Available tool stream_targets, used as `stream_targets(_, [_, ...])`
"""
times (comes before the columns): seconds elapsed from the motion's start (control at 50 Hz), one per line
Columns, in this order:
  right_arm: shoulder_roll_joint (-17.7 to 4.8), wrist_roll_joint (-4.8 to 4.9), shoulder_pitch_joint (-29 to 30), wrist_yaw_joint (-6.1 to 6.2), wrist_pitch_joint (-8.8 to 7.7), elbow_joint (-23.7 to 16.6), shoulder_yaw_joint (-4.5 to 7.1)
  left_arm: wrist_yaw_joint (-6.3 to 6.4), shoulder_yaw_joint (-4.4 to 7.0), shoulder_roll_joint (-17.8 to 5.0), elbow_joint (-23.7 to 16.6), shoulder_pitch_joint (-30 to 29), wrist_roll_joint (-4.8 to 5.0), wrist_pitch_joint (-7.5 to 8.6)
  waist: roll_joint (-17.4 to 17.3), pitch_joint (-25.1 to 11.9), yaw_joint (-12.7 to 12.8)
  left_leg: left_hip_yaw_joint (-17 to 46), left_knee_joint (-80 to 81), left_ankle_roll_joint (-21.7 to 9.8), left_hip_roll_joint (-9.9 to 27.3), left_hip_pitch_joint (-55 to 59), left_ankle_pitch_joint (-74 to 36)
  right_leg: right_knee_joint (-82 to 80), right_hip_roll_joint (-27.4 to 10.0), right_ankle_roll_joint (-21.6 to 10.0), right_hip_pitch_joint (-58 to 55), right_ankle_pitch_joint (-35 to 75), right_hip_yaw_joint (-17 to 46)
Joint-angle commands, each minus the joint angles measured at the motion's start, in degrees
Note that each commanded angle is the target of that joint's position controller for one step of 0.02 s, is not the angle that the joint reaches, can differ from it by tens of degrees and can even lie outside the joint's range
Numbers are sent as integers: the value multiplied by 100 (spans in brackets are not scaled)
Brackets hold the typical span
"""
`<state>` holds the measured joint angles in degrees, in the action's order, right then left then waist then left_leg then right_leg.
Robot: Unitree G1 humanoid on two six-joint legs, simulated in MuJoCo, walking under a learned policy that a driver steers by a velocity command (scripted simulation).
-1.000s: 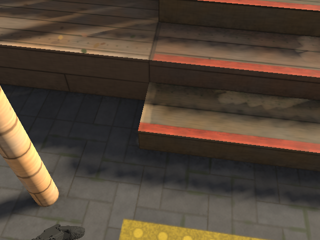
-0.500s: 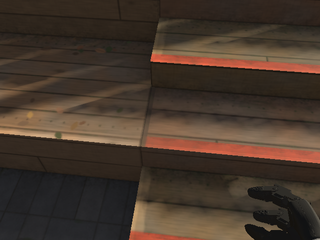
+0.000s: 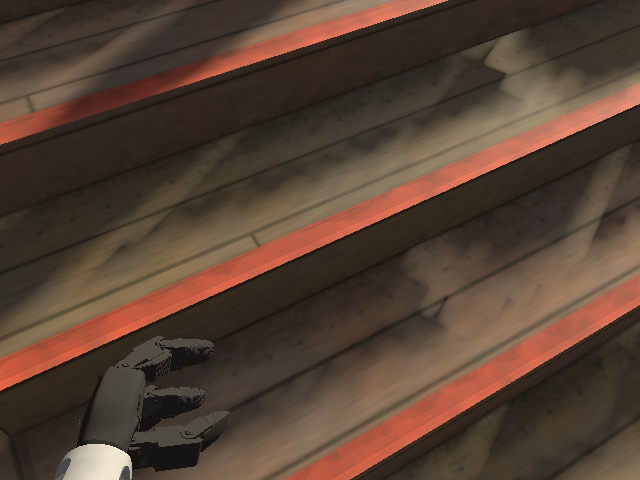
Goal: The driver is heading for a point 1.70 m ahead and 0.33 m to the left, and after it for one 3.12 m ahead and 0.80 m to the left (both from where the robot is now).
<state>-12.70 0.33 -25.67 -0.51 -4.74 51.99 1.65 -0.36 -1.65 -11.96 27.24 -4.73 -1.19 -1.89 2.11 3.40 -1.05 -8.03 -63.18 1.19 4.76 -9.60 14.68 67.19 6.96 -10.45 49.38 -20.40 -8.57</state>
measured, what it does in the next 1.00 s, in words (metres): climbs: left foot 0.15 m higher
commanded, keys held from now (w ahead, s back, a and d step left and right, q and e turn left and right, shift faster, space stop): e+shift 0.26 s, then q+shift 0.42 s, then w+q+shift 0.32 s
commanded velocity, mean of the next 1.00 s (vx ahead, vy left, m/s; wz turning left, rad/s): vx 0.22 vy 0.00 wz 0.03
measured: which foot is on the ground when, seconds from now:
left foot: up 0.00-0.52, down 0.54-1.00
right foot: down 0.00-0.56, up 0.58-1.00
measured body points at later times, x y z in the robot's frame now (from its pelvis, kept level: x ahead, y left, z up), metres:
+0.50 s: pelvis +0.22 +0.08 +0.13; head +0.23 +0.05 +0.58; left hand +0.33 +0.33 +0.03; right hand +0.37 -0.16 +0.04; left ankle +0.35 +0.16 -0.43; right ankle +0.13 -0.01 -0.62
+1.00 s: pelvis +0.35 +0.09 +0.27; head +0.36 +0.12 +0.72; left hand +0.58 +0.31 +0.20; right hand +0.39 -0.18 +0.16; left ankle +0.35 +0.16 -0.47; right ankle +0.49 -0.03 -0.42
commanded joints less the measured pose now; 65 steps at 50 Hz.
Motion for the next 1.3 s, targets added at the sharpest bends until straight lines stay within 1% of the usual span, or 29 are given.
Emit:
stream_targets(0.02, [-1442, -77, 938, 193, -405, -1906, 383, 310, 993, -2640, 390, 1584, -295, -362, 487, -4093, 933, 1189, -6670, -60, -824, -4299, 1271, -4453, -2451, -1215, -7116, 5942, 6833])
stream_targets(0.04, [-1024, 46, 579, -118, -256, -1822, 261, -268, 578, -1462, 1038, 2610, -162, 54, -1230, -1743, 1012, 2903, -6496, -94, -1184, -5366, 159, -3927, -2157, -554, -5307, 4639, 5723])
stream_targets(0.08, [-562, -373, 689, -40, -110, -2116, 21, -407, 369, -914, 1902, 2354, -263, 230, -678, -1406, 24, 2245, -5910, -148, -681, -5707, -57, -3869, -1675, -300, -4398, 3862, 4433])
stream_targets(0.14, [-441, -183, 1366, 102, -23, -2377, -231, -417, 295, -638, 2251, 2485, -383, 606, -86, -852, -367, 1521, -6189, -416, -568, -6143, 575, -4185, -1017, -26, -3106, 3334, 3153])
stream_targets(0.16, [219, 165, 1888, 409, 5, -2416, -345, -585, 367, -590, 2410, 1711, 515, 409, -409, -325, -279, 551, -5976, -273, -762, -5263, 1335, -4379, -522, -252, -1860, 3882, 2885])
stream_targets(0.18, [-276, -15, 1805, 221, -80, -2794, -377, -435, 139, -458, 2312, 3000, -478, 739, 29, -1166, -441, 1330, -6214, -235, -874, -5841, 906, -4300, -576, -153, -2603, 2906, 2982])
stream_targets(0.24, [-287, 60, 2216, 87, 66, -2886, -264, -200, 207, -983, 2010, 2886, -734, 838, -190, -712, -320, 1201, -5271, 245, -684, -5828, 190, -4435, -430, -73, -1979, 969, 3492])
stream_targets(0.4, [10, -353, 2636, -83, 145, -2561, -398, -87, 129, -1116, 1189, 3356, 45, 988, 346, -518, 157, 647, -4044, 496, -39, -6367, 378, -4113, -1382, -133, -4042, 3188, 3675])
stream_targets(0.42, [532, -367, 3318, 226, 556, -2636, -385, 280, 580, -1083, 1533, 3946, 398, 597, -256, -548, 824, -154, -3767, 53, -356, -6073, 862, -4802, -1559, -84, -4793, 4800, 3323])
stream_targets(0.44, [615, -215, 3216, 264, 697, -2759, -454, 401, 567, -1174, 1478, 3927, 281, 403, 279, -295, 746, 20, -3100, -111, -199, -5715, 1462, -4819, -1629, -140, -4857, 5029, 3254])
stream_targets(0.46, [281, -209, 2829, -222, 429, -2729, -410, 104, 362, -1438, 1374, 3165, 31, 730, 1169, -350, 227, 816, -2078, 61, 171, -5119, 833, -4762, -2175, -244, -4243, 5279, 3440])
stream_targets(0.54, [-628, -66, 1864, -418, 447, -2196, -80, -298, 610, -1803, 1094, 2494, 265, 802, 725, -1527, 138, 160, 706, -440, -908, -2478, 402, -3956, -1826, -408, -5408, 9964, 2299])
stream_targets(0.56, [-1083, -124, 1357, -358, 353, -2126, 44, -164, 553, -1235, 817, 3093, 59, 725, -744, -2834, 515, 2264, 835, -1670, -440, -728, -2789, -2469, -979, 245, -4344, 7939, 2141])
stream_targets(0.58, [-1535, -553, 434, -260, 346, -2031, 236, -96, 559, -1120, 566, 2482, -105, 533, -2295, -3231, -241, 5503, 3215, -3041, 968, 455, -3245, -409, 368, 1109, -2365, 305, 2148])
stream_targets(0.6, [-1433, -545, 179, -218, 160, -2058, 220, -112, 618, -1118, 378, 2119, -5, 408, -1813, -2237, -606, 6832, 3924, -2777, 1210, -72, -1397, 2185, 579, 1427, -1022, -197, 2968])
stream_targets(0.62, [-1192, -538, 533, -207, -23, -1880, 155, 62, 615, -1045, 286, 1535, 168, 405, -972, -1135, -429, 6001, 3714, -2191, 857, -766, -43, 2741, 356, 1490, -157, 486, 3025])
stream_targets(0.66, [-346, -263, 1154, -179, -120, -1362, -59, 252, 401, -883, 336, 1263, -125, 374, -238, -1071, 79, 4498, 3186, -1721, 233, -1322, 453, 2707, -290, 1350, -106, 1081, 2362])
stream_targets(0.74, [-406, -144, 1042, 25, -161, -1022, 27, 179, 204, -469, 532, 1651, -368, 386, -612, -975, 181, 3740, 4071, -1519, -368, -1644, 2096, 1894, -680, 1138, -160, 569, 1788])
stream_targets(0.76, [-485, -203, 711, 72, -203, -926, 55, 117, 200, -446, 567, 1559, -317, 438, -615, -913, 17, 3793, 4181, -1473, -334, -1390, 2259, 1716, -710, 1162, 30, 731, 1772])
stream_targets(0.78, [-802, 448, 359, -173, 89, -767, 291, 39, 210, -497, 256, 695, 298, 529, 759, -701, -239, 3801, 4466, -1785, -430, -1051, 1296, 1229, -609, 1163, -12, 817, 1059])
stream_targets(0.86, [-740, 273, 143, -219, 393, -715, 332, -30, 120, -349, 36, 142, 234, 499, -652, -781, -132, 4248, 4755, -1847, -452, -418, 2005, 53, -611, 1292, 423, 871, 1346])
stream_targets(1.0, [-528, 208, 1676, 21, 234, -1720, 209, 83, 345, -583, 322, 219, 493, 445, -1305, -780, 369, 3883, 4742, -1249, -707, -1964, 937, -3139, -107, 1409, -3383, 1076, 1090])
stream_targets(1.06, [-2, 193, 1793, 1, 162, -2116, -71, 61, 453, -558, 497, 505, 527, 601, -902, -664, 443, 3769, 3505, -1039, -905, -2377, 1086, -4649, -660, 1198, -4680, 1251, 1142])
stream_targets(1.1, [186, 317, 1736, -71, 154, -2481, -112, -23, 409, -809, 465, 1209, 427, 728, 486, -1748, 508, 2332, 311, -734, -1432, -4066, 1738, -4687, -2612, 624, -6588, -729, 3558])
stream_targets(1.12, [-380, 405, 1207, -213, 164, -2654, 3, -65, 585, -1300, 474, 892, 418, 792, 1643, -1809, -123, 1852, -928, -511, -902, -4765, 750, -5306, -3350, 320, -6213, -2284, 5163])
stream_targets(1.14, [-889, 297, 1446, -267, 250, -2627, 133, -54, 561, -992, 492, 892, 427, 841, 867, -1657, 92, 1570, -1843, -305, -613, -5198, 170, -5224, -3229, 352, -5982, -2509, 4976])
stream_targets(1.16, [-790, -347, 1474, -68, 236, -2346, 222, 237, 549, -775, 614, 1390, -271, 783, 123, -1286, 300, 1469, -2546, -344, -601, -4737, 73, -5209, -2746, 263, -4940, -2455, 3977])
stream_targets(1.18, [-628, -437, 1415, -60, 270, -2376, 191, 330, 550, -892, 720, 1491, -334, 798, 20, -980, 154, 1418, -3176, -327, -520, -4855, -149, -5283, -2545, 342, -4536, -2106, 3462])
stream_targets(1.3, [133, -201, 2971, 28, 428, -2734, -13, 36, 490, -611, 1832, 2756, -357, 1032, 42, -203, 375, 1354, -6358, -673, -518, -7026, 280, -5360, -2576, 417, -4423, -2018, 1996])
Keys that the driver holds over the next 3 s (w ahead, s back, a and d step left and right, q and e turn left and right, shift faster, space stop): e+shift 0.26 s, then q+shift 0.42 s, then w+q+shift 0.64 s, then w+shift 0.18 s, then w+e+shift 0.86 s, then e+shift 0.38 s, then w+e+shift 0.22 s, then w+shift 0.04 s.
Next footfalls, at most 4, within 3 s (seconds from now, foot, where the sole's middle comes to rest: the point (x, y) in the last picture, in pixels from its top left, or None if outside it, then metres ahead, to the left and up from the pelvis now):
0.54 left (226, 461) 0.39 0.15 -0.51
1.08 right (322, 384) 0.52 0.00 -0.51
1.56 left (86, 262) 0.67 0.39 -0.36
1.98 right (62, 60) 1.00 0.46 -0.22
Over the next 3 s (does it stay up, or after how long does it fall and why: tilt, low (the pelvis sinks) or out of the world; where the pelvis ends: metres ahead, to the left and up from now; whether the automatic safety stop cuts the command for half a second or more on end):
stays up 1.60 0.57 0.71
